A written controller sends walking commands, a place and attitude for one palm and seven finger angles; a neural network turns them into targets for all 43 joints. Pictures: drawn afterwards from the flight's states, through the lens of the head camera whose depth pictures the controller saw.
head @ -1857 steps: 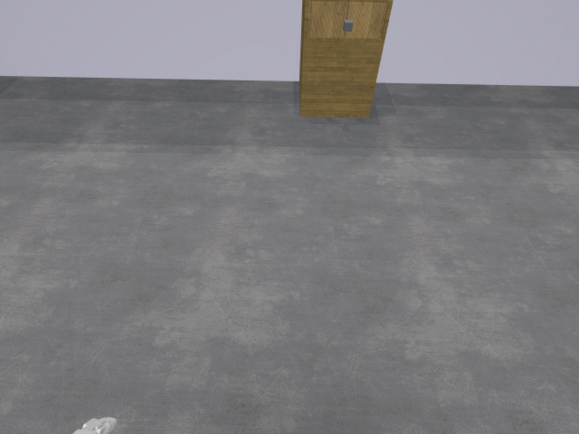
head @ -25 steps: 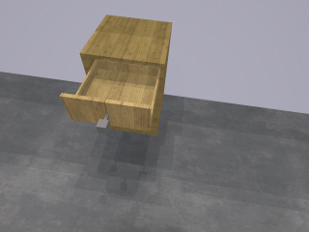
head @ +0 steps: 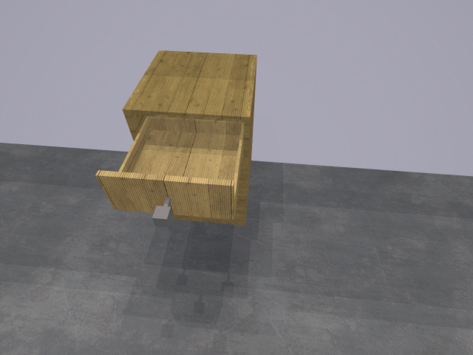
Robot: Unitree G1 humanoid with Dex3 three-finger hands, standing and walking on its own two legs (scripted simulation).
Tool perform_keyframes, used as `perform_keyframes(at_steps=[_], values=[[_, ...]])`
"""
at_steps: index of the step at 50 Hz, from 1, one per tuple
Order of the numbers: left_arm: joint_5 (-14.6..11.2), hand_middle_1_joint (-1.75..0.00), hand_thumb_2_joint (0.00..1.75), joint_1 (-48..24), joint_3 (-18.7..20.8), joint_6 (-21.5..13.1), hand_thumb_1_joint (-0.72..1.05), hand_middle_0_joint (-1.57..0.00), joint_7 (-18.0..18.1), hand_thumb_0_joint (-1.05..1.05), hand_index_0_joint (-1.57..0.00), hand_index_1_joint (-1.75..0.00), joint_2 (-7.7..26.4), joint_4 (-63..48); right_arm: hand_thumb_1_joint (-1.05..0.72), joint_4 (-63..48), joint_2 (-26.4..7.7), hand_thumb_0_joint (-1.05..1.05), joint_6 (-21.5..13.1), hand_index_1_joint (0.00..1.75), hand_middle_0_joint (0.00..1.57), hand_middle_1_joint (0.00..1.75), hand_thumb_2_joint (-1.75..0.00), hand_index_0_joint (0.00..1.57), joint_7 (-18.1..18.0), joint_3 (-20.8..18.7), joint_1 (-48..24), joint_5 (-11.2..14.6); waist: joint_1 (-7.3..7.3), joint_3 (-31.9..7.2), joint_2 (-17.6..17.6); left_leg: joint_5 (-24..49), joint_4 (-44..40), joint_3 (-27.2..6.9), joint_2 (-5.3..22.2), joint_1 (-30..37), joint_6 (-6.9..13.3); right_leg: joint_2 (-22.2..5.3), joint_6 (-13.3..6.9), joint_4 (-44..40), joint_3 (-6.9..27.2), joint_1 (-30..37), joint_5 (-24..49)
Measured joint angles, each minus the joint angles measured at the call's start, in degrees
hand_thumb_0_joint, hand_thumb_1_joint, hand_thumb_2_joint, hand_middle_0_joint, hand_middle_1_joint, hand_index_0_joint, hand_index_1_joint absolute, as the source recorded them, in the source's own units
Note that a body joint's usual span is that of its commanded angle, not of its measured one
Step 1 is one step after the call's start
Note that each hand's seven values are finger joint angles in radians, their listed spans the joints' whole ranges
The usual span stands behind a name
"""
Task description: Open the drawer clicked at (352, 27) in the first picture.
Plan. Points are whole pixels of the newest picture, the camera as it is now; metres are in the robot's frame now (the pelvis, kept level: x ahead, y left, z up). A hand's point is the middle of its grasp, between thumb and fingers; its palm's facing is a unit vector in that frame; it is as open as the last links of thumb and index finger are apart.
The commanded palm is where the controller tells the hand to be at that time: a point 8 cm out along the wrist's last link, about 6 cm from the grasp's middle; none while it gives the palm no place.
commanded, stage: let the arm hang, fingers relaxed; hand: left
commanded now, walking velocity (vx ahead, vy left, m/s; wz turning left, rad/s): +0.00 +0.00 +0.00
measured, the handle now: (164, 210) +0.52 +0.24 -0.20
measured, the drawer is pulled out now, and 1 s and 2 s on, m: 0.29 0.29 0.29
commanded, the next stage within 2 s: look to check the result in 0.22 s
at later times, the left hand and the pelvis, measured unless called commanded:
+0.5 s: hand out of the picture -0.01 +0.16 -0.18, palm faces +0.04 -0.99 -0.16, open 7.4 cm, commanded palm none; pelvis +0.01 +0.00 +0.00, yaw +0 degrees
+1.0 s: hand out of the picture +0.01 +0.16 -0.17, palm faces +0.04 -0.98 -0.19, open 7.4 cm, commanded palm none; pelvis +0.02 +0.00 +0.00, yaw +0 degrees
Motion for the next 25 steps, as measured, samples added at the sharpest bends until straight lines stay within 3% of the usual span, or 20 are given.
perform_keyframes(at_steps=[25], values=[[-0.18,-0.30,0.90,0.95,-0.17,-0.25,0.91,-0.20,-0.35,0.01,-0.20,-0.29,-0.48,0.45,-0.91,0.87,-2.50,0.00,0.26,0.30,0.20,0.30,-0.90,0.19,-0.34,-0.20,0.07,0.06,0.08,1.25,-0.21,-0.58,-1.04,0.28,-0.26,1.41,0.28,-0.14,0.46,-0.27,0.38,0.97,-0.85]])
